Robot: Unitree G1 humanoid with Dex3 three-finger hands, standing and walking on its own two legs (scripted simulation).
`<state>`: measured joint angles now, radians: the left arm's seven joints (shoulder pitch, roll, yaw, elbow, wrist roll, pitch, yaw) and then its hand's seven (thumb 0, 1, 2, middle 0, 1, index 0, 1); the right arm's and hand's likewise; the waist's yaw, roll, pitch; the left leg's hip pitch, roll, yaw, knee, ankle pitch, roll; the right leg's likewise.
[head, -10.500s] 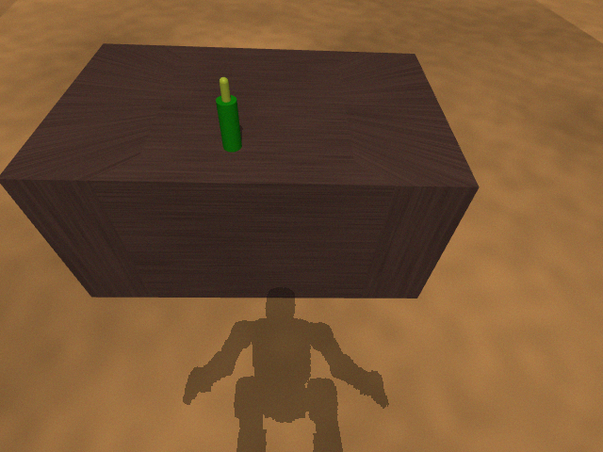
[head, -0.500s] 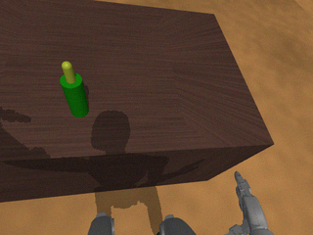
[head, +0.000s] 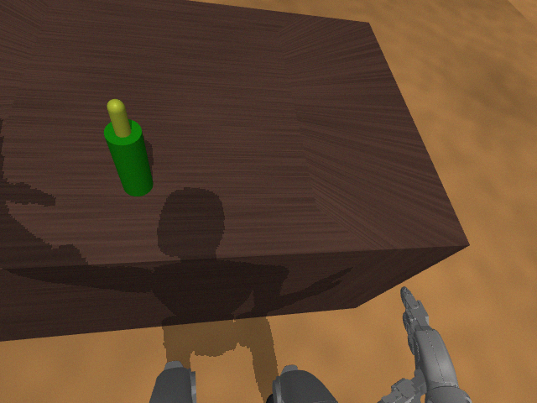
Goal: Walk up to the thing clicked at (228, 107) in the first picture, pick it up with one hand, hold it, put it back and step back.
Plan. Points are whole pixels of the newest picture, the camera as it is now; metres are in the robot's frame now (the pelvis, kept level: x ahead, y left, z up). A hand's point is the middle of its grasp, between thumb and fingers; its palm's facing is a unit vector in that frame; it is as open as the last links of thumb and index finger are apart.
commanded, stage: approach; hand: left
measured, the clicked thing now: (128, 149) +0.51 +0.18 +0.00
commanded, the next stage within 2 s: close in in 0.14 s
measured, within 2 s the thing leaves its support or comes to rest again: neither
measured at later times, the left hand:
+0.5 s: hand (102, 158) +0.51 +0.23 -0.03, palm faces +0.15 -0.99 +0.04, open 17.4 cm
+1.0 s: hand (134, 164) +0.51 +0.18 -0.04, palm faces +0.14 -0.99 +0.02, open 17.3 cm
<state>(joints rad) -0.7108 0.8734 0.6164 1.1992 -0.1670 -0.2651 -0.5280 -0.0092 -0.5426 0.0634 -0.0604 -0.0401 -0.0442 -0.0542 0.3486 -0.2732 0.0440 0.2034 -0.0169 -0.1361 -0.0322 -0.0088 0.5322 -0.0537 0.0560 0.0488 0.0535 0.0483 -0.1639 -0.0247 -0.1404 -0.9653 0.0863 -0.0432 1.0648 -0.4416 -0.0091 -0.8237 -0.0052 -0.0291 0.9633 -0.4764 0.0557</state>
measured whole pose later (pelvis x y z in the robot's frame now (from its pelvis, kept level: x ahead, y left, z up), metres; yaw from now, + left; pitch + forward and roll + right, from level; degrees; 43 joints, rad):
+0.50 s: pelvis -0.01 +0.00 -0.04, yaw -3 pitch +26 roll -6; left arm -0.82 0.63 0.54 1.11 -0.04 -0.45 -0.18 -0.01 -0.52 0.06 -0.05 -0.03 -0.04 -0.04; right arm 0.38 -0.26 -0.02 0.01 -0.11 -0.07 0.04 -0.01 0.54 -0.05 0.06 0.05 0.06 0.05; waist -0.29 -0.04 -0.12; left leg -1.24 0.11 -0.05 1.26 -0.49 -0.01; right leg -1.10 0.02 -0.02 1.17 -0.53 0.05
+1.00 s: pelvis -0.01 -0.02 -0.05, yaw -1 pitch +26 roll -5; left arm -0.82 0.53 0.46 1.14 -0.02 -0.47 -0.08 -0.01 -0.50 0.05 -0.07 -0.01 -0.07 -0.01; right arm 0.41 -0.27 -0.01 -0.12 -0.10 0.00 0.06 -0.01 0.53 -0.05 0.06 0.05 0.06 0.05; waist -0.28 -0.03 -0.14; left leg -1.24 0.10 -0.07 1.28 -0.50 -0.03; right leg -1.11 0.01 -0.03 1.21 -0.56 0.04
